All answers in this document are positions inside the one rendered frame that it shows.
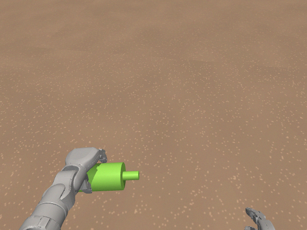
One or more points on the right robot hand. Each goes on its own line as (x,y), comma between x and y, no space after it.
(260,219)

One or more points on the left robot arm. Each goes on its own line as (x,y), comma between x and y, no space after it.
(57,200)

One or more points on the left robot hand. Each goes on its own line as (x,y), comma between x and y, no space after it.
(87,158)

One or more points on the bottle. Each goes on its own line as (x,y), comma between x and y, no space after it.
(110,176)

